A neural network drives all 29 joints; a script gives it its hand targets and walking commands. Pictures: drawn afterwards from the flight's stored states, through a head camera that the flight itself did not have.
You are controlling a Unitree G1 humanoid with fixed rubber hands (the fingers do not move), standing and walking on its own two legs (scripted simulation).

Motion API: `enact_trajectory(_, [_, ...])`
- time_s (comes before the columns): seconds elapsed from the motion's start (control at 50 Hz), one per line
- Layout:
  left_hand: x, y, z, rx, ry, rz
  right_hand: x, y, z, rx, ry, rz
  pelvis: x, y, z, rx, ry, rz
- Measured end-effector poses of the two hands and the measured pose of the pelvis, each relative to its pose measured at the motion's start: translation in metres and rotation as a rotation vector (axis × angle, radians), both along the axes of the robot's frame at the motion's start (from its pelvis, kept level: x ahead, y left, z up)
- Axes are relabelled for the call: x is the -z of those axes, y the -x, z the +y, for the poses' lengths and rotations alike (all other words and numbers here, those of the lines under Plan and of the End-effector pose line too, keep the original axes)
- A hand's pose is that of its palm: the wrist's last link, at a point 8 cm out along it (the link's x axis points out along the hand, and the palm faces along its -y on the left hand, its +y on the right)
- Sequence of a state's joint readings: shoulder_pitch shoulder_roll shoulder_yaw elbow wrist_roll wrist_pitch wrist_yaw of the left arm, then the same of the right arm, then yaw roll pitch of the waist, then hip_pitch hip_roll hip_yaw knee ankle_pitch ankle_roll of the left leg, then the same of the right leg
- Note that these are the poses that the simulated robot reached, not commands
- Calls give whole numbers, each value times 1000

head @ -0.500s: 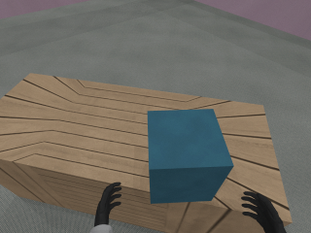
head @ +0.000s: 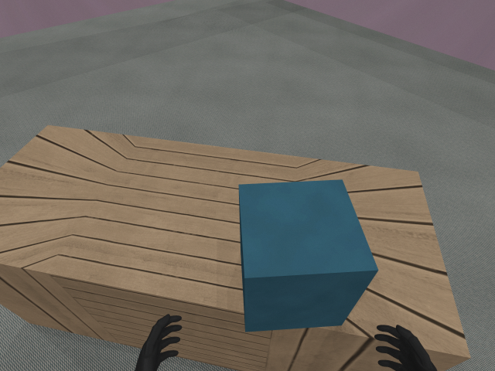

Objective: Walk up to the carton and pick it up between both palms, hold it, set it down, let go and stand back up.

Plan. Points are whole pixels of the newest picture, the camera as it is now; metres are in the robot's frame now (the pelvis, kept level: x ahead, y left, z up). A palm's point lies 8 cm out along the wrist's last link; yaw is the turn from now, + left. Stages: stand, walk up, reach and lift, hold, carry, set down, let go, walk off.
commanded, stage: set down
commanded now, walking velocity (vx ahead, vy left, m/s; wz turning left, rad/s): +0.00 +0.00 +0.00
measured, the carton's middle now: (292, 258) +0.37 -0.05 -0.08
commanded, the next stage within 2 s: let go in 0.30 s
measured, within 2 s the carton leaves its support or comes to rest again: neither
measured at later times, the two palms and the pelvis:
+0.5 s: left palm out of the picture +0.14 +0.23 -0.09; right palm out of the picture +0.14 -0.21 -0.08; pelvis -0.01 +0.01 +0.00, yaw +0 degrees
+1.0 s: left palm out of the picture +0.13 +0.25 -0.09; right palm out of the picture +0.12 -0.23 -0.09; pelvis -0.01 +0.01 +0.00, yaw +0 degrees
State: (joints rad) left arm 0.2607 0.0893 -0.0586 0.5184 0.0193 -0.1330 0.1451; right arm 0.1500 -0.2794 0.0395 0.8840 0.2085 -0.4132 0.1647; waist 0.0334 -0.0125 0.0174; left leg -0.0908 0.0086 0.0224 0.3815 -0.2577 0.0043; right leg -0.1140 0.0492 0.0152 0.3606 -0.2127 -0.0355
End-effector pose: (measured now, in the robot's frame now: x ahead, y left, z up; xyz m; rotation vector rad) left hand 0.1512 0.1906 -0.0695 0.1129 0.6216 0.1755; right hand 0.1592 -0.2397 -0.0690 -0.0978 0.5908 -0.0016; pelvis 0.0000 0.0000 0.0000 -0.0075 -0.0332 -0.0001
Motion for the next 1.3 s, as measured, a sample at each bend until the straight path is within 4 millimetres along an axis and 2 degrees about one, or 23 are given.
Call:
enact_trajectory(0.2, [6,8,16,20,-14,79,3,9,9,23,29,50,-1,5,1,-3,0,-11])
enact_trajectory(0.52, [16,12,40,73,-23,226,13,24,27,63,78,138,0,9,12,4,4,-27])
enact_trajectory(0.64, [14,9,49,78,-34,225,13,26,31,72,85,139,0,8,16,10,6,-28])
enact_trajectory(0.9, [10,2,48,92,-37,204,14,21,23,78,97,126,1,8,16,11,8,-26])
enact_trajectory(0.98, [21,18,56,69,-50,219,21,33,14,102,139,218,4,10,15,-1,10,-3])
enact_trajectory(1.12, [39,65,72,22,-53,320,27,72,-1,124,191,316,4,16,14,-15,15,-9])
enact_trajectory(1.3, [52,122,80,11,-46,436,36,127,1,111,206,412,4,40,20,-25,13,-24])
